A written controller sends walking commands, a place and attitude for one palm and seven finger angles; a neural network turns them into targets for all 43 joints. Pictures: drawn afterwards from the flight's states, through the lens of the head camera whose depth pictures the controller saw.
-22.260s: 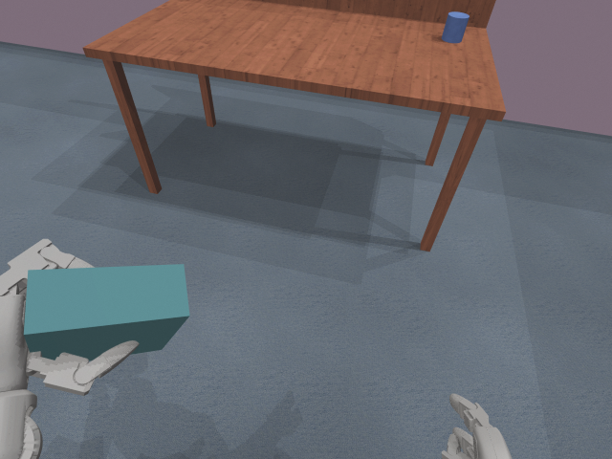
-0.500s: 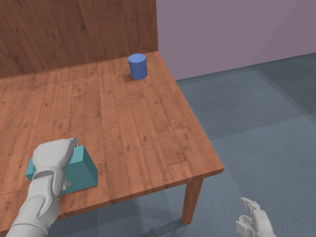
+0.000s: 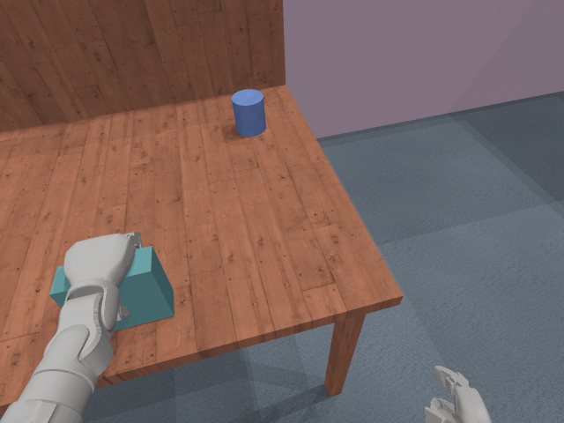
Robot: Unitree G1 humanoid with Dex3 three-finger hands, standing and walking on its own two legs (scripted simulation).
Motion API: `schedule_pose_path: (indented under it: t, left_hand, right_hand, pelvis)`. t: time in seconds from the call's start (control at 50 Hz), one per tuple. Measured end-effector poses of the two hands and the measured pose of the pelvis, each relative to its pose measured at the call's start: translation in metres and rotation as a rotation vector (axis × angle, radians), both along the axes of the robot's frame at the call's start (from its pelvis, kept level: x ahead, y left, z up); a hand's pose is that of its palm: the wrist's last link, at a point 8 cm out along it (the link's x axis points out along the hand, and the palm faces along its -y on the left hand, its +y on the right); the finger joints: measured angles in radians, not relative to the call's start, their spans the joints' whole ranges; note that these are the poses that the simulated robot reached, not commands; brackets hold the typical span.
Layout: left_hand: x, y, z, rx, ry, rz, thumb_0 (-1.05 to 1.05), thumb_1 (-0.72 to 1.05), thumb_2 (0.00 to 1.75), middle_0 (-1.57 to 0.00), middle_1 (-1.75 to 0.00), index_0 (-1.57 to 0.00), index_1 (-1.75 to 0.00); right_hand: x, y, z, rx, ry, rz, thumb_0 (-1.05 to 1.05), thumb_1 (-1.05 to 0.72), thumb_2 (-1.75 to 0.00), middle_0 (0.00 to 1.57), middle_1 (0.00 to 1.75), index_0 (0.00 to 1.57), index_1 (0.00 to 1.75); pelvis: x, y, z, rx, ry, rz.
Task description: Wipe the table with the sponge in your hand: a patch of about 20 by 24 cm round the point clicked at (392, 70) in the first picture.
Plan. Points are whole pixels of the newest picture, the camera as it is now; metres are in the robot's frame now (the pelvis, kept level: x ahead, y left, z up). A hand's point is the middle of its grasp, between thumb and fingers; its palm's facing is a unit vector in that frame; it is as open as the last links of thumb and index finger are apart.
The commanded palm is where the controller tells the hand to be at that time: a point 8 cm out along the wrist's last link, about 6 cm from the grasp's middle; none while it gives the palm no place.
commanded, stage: wipe forward along the first lane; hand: left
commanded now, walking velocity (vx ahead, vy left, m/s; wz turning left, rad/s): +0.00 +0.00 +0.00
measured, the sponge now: (124, 299) +0.28 +0.31 -0.02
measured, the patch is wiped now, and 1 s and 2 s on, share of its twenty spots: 0.15 0.45 0.55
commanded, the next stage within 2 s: slide across to the middle lane in 1.46 s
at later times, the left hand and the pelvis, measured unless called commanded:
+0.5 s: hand (119, 251) +0.34 +0.33 +0.02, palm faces -0.13 +0.00 -0.99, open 9.6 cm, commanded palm +0.33 +0.32 +0.05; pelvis +0.00 +0.00 -0.01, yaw -1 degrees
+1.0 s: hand (119, 229) +0.39 +0.35 +0.02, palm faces -0.14 +0.01 -0.99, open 9.7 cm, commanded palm +0.38 +0.34 +0.05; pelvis -0.01 +0.01 -0.02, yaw -1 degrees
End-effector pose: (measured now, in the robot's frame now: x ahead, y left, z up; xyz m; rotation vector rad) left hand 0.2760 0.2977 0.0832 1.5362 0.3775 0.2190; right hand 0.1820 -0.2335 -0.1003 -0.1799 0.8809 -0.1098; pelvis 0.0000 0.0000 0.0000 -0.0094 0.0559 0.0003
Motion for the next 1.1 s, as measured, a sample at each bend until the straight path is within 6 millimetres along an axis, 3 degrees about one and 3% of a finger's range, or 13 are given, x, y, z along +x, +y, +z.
schedule_pose_path:
  t: [0.52,1.1]
  left_hand:
    - [0.058,0.021,-0.003,0.031,0.038,-0.004,0.01,-0.48,1.07,-0.79,-1.36,-0.79,-1.37]
    - [0.112,0.047,-0.003,0.047,0.044,-0.011,0.02,-0.51,1.09,-0.8,-1.35,-0.8,-1.37]
  right_hand:
    - [-0.067,-0.035,-0.02,-0.05,0.18,-0.111,0.01,-0.91,-0.89,0.2,0.3,0.2,0.3]
    - [-0.132,-0.024,-0.032,-0.062,0.333,-0.186,0.01,-0.91,-0.89,0.2,0.3,0.2,0.3]
  pelvis:
    - [-0.002,-0.002,-0.008,-0.011,0.092,-0.009]
    - [-0.012,0.014,-0.018,-0.031,0.178,-0.017]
